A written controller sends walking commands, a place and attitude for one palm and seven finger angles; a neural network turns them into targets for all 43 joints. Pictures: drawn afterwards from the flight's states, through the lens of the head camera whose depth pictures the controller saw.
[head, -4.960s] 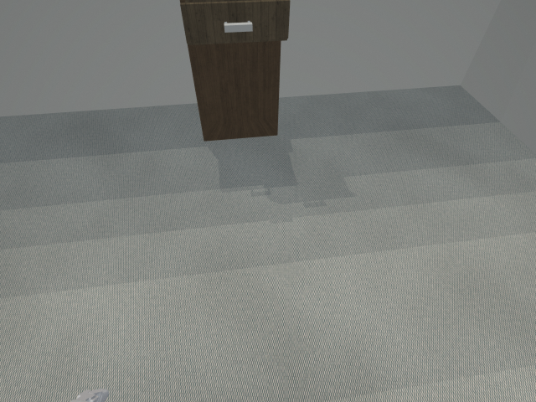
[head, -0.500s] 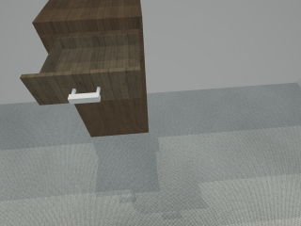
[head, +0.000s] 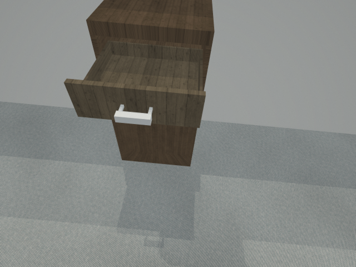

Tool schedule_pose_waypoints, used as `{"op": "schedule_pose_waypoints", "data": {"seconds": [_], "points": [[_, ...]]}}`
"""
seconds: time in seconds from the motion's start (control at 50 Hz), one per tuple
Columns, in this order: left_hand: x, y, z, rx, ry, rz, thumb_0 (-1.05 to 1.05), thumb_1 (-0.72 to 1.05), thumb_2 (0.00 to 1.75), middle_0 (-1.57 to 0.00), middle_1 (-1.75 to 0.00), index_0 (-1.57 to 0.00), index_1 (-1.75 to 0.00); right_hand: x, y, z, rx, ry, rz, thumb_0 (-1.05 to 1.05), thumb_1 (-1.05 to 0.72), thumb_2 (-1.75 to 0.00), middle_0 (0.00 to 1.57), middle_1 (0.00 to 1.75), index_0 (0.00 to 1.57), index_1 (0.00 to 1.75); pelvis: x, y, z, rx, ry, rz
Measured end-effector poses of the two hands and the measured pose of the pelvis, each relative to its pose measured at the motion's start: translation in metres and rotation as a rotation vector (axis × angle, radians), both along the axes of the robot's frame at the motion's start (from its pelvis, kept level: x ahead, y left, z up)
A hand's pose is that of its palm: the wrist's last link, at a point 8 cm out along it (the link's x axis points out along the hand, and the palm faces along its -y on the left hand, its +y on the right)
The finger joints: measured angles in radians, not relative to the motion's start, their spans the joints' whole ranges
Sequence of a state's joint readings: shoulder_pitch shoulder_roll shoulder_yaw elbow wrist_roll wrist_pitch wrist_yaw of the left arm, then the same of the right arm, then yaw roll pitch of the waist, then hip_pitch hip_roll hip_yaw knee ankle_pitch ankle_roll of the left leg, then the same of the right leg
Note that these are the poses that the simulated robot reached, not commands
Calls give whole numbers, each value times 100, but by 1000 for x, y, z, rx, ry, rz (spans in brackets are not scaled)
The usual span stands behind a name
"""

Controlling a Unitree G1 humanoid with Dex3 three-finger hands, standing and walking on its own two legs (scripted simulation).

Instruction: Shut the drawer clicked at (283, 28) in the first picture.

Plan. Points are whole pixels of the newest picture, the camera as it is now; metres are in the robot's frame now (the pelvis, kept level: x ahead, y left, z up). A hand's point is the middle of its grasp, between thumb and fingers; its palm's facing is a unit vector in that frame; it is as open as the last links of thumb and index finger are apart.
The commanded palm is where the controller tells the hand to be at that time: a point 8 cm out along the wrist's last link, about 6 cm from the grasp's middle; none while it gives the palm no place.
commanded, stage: take the last steps up to it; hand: left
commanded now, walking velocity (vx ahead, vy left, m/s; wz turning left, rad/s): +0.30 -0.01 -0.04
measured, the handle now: (134, 113) +0.52 +0.20 +0.01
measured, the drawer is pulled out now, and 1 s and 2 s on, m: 0.29 0.29 0.29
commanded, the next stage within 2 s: come to a stop and stand still in 0.48 s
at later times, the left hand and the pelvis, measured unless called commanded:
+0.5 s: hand (138, 209) +0.29 +0.15 -0.16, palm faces -0.04 -0.97 -0.23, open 7.4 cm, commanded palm none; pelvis +0.16 -0.03 -0.01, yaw -1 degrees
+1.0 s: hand (129, 237) +0.22 +0.15 -0.17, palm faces +0.02 -0.97 -0.23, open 7.3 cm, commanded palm none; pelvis +0.22 -0.03 +0.00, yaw -3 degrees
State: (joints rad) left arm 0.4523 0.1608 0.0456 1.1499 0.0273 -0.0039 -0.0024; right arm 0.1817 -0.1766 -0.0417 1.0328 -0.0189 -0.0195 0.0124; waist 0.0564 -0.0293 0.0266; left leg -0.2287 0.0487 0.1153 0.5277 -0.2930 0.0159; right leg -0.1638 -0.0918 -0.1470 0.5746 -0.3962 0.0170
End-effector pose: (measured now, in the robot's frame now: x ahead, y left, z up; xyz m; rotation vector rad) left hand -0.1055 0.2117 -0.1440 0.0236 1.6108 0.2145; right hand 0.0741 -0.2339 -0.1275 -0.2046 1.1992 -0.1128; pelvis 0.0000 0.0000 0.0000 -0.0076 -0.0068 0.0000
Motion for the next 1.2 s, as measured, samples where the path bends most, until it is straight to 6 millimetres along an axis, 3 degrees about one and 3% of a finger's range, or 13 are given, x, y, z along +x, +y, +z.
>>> {"op": "schedule_pose_waypoints", "data": {"seconds": [0.04,0.08,0.24,0.38,0.42,0.46,0.58,0.66,0.78,0.88,1.0,1.08,1.2], "points": [[11,9,0,-6,27,-26,1,91,90,-20,-30,-20,-29,1,10,2,3,-14,-22,0,-91,-90,20,30,19,30,9,6,2,3,-7,-14],[36,18,2,-4,5,-50,1,91,90,-20,-30,-20,-29,-5,13,5,-9,-7,-68,-1,-93,-90,20,30,20,30,18,10,6,1,-10,-16],[192,36,10,46,-265,-137,1,91,90,-20,-30,-20,-29,-50,19,1,9,212,-144,-1,-93,-90,20,30,20,30,63,11,11,16,-11,-21],[334,11,17,78,-440,-256,1,91,90,-20,-30,-20,-29,-64,20,-16,78,375,-230,0,-92,-90,20,30,20,30,116,-10,-1,28,-16,-36],[366,0,14,92,-497,-275,1,91,90,-20,-30,-20,-29,-59,15,-26,99,411,-242,0,-91,-90,20,30,20,30,134,-22,-11,33,-19,-32],[383,-10,14,98,-533,-271,0,91,90,-20,-30,-20,-29,-44,7,-31,106,422,-243,0,-91,-90,20,30,20,30,146,-29,-15,23,-29,-24],[377,-27,18,81,-461,-220,0,91,90,-20,-30,-20,-29,51,-18,-25,80,265,-193,0,-91,-90,20,30,19,30,176,-37,0,8,-29,-13],[368,-18,19,101,-399,-180,-1,95,90,-20,-30,-20,-29,118,-24,-16,62,138,-147,0,-91,-90,20,30,19,30,192,-37,6,3,-17,-16],[350,-8,0,65,-284,-138,-1,93,90,-20,-30,-20,-29,179,-26,-11,0,48,-105,1,-94,-90,20,30,19,30,216,-24,0,-24,-30,-30],[336,-7,-3,48,-212,-114,0,92,90,-20,-30,-20,-29,205,-15,-3,0,33,-78,0,-93,-90,20,30,19,30,223,-22,4,14,-27,-41],[321,-9,4,88,-157,-129,0,91,90,-20,-30,-20,-29,219,-19,-13,42,11,-76,0,-92,-90,20,30,20,30,217,-33,1,41,-10,-52],[312,-18,12,129,-160,-142,0,91,90,-20,-30,-20,-29,215,-33,-24,76,7,-94,0,-91,-90,20,30,20,30,210,-46,-2,33,-14,-47],[312,-37,18,121,-187,-149,1,91,90,-20,-30,-20,-29,191,-50,-22,72,59,-114,0,-91,-90,20,30,20,30,205,-58,4,34,-7,-38]]}}
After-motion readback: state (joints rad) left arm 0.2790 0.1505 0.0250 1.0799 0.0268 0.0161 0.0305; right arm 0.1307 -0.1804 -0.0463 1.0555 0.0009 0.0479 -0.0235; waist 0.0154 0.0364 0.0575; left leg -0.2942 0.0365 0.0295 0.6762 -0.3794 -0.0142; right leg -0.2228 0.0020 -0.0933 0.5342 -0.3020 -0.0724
